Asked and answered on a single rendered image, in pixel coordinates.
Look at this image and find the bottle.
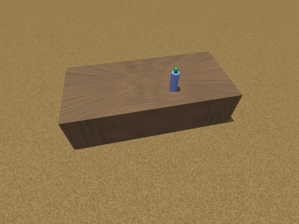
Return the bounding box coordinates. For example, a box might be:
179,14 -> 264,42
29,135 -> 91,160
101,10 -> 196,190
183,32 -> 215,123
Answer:
170,67 -> 180,92

